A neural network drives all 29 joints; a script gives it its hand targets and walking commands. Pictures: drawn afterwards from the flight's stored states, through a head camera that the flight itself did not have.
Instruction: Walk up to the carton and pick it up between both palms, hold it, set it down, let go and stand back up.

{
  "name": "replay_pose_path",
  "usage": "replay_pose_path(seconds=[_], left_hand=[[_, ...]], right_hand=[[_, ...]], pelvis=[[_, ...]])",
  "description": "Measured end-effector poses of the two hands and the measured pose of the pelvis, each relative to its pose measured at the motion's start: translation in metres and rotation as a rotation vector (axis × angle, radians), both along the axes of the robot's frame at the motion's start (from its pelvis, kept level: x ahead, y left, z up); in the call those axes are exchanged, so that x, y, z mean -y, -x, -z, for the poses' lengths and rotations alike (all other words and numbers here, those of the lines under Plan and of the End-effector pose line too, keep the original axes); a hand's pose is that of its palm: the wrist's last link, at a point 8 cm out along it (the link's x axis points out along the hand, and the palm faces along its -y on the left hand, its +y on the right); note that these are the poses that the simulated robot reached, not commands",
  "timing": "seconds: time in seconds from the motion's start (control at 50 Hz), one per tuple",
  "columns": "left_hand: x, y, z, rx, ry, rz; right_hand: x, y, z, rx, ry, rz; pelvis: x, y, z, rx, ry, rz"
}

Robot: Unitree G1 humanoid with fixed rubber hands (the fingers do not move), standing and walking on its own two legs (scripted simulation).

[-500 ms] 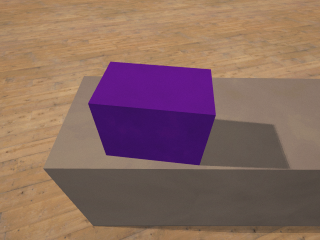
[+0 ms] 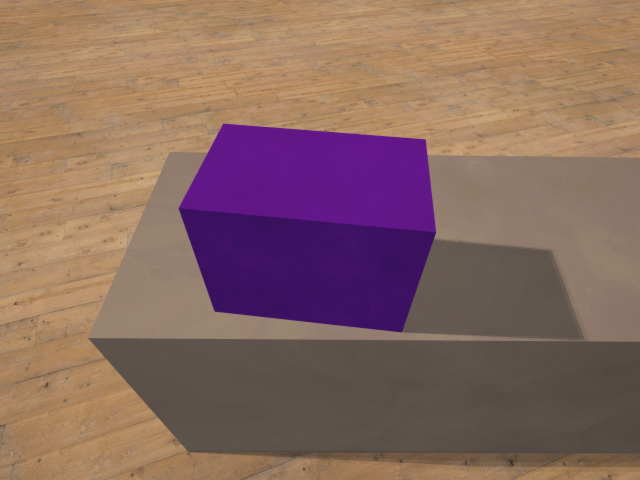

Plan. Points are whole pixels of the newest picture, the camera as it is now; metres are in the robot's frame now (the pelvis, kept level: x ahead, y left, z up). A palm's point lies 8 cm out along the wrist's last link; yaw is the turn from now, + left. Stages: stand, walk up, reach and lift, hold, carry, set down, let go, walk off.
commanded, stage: stand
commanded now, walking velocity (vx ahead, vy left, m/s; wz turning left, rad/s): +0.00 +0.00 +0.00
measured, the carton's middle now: (314, 230) +0.48 +0.02 +0.02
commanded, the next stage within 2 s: none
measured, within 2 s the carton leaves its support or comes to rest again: neither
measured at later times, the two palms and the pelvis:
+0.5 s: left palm out of the picture -0.01 +0.24 -0.14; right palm out of the picture -0.01 -0.23 -0.14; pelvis +0.00 +0.00 +0.00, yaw +0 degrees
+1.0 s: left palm out of the picture -0.01 +0.24 -0.14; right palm out of the picture +0.00 -0.23 -0.14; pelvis +0.01 +0.00 +0.00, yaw +0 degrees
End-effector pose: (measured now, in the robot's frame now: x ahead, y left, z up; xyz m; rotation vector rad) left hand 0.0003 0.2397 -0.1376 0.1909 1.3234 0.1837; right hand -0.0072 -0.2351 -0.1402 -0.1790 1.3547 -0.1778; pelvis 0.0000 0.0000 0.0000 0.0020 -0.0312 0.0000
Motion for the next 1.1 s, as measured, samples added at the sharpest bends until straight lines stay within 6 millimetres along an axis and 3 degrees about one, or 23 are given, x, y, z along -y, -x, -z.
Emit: replay_pose_path(seconds=[0.86, 1.1], left_hand=[[0.003, 0.006, 0.003, -0.046, 0.01, -0.019], [0.003, 0.003, 0.003, -0.056, 0.013, -0.021]], right_hand=[[-0.007, 0.0, 0.001, -0.023, -0.005, 0.013], [-0.009, -0.009, 0.001, -0.018, -0.007, 0.008]], pelvis=[[-0.003, -0.006, 0.0, -0.01, 0.003, -0.004], [-0.003, -0.011, 0.0, -0.013, 0.003, -0.004]])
